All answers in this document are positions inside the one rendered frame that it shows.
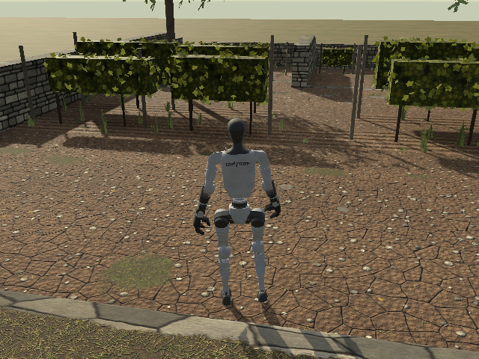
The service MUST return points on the robot left hand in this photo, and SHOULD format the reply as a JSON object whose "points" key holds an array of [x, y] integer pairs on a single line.
{"points": [[197, 224]]}

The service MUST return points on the robot left forearm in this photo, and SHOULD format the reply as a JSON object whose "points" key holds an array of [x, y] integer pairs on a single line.
{"points": [[202, 203]]}

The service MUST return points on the left robot foot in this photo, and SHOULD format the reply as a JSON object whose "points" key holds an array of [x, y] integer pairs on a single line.
{"points": [[226, 299]]}

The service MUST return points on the robot right hand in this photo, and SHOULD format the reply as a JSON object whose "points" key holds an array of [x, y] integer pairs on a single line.
{"points": [[270, 207]]}

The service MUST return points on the robot right forearm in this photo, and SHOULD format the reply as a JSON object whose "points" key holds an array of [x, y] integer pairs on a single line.
{"points": [[272, 195]]}

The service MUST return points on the robot left upper arm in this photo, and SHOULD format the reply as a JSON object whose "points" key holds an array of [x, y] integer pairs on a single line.
{"points": [[210, 174]]}

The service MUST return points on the robot torso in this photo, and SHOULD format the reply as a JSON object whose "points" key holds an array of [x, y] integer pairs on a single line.
{"points": [[238, 173]]}

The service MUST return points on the robot right upper arm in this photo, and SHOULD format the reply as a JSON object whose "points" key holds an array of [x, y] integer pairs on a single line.
{"points": [[261, 157]]}

